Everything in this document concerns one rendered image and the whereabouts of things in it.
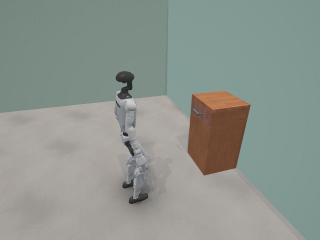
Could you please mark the handle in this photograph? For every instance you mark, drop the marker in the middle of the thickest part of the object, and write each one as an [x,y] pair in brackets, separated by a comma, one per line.
[195,111]

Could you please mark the left robot upper arm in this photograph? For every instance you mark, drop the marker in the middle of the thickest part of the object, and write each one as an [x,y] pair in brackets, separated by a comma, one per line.
[115,108]

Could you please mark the right robot upper arm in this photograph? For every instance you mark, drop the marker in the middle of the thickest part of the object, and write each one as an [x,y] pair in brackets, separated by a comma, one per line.
[130,108]

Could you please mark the robot right forearm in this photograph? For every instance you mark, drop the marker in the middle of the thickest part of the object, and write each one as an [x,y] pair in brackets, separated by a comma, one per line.
[132,138]

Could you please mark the right robot hand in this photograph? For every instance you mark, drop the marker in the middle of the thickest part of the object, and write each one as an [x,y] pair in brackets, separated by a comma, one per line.
[141,160]

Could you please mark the drawer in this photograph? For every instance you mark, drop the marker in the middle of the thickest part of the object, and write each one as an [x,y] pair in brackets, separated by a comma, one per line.
[205,114]

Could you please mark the robot torso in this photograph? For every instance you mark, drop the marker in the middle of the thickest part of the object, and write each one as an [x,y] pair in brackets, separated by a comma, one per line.
[121,113]

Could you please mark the cabinet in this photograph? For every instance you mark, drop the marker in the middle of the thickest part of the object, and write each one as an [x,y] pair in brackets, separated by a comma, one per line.
[216,148]

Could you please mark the humanoid robot head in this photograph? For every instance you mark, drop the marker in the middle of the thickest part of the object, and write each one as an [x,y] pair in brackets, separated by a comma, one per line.
[125,77]

